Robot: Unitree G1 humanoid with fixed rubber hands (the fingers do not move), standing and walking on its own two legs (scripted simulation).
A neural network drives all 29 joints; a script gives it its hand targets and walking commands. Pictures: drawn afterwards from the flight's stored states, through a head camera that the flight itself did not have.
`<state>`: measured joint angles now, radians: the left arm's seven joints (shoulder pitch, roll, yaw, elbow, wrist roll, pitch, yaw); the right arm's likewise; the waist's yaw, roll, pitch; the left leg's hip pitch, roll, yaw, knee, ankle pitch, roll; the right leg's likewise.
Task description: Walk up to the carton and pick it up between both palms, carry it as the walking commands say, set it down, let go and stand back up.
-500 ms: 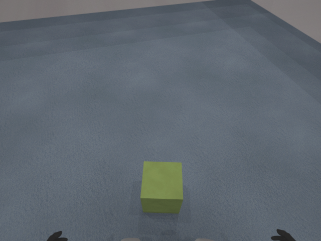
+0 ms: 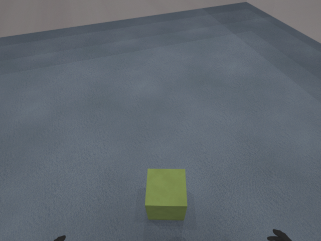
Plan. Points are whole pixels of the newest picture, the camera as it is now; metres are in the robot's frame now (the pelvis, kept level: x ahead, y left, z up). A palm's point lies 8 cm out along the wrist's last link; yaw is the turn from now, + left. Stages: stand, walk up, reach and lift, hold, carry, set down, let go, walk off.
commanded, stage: walk up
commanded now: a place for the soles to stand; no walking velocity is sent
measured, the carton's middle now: (166, 195) +0.46 +0.01 -0.65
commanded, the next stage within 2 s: reach and lift in 0.32 s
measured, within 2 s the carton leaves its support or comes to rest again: neither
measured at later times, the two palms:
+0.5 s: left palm out of the picture +0.14 +0.28 -0.12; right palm out of the picture +0.12 -0.30 -0.09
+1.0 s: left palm (92, 203) +0.25 +0.24 -0.15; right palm (250, 204) +0.25 -0.25 -0.17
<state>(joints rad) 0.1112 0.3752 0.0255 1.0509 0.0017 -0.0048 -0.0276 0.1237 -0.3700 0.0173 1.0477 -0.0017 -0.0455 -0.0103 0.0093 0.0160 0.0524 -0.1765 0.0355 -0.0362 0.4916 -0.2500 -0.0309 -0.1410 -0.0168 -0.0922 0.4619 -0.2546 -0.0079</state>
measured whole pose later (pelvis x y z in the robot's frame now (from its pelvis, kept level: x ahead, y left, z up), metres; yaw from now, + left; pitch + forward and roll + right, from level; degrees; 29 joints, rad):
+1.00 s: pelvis -0.02 +0.02 -0.06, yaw -4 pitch +16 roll +2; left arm -0.17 0.19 0.15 0.49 -0.04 0.24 0.04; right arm -0.27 -0.31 -0.12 0.60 -0.01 0.23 0.05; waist 0.03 0.00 0.10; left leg -0.81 0.02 0.07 0.96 -0.42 0.00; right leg -0.85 -0.05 0.04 1.01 -0.43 0.03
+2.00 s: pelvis -0.11 +0.01 -0.14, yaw -3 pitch +27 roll +3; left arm -1.42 0.32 0.27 0.77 -0.11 0.33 0.11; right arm -1.48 -0.38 -0.15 0.81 0.12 0.35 -0.10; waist 0.04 -0.04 0.52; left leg -1.35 0.03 0.04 1.22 -0.34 -0.02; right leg -1.38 -0.03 0.02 1.26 -0.35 0.00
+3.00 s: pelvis -0.11 +0.02 -0.38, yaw -2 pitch +30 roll +0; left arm -1.47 0.33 0.09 1.08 -0.25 0.12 0.18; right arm -1.49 -0.39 -0.09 1.05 0.22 0.13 -0.15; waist 0.01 0.01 0.53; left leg -2.09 0.01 -0.02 2.16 -0.60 -0.02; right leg -2.09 -0.02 0.03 2.16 -0.60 0.03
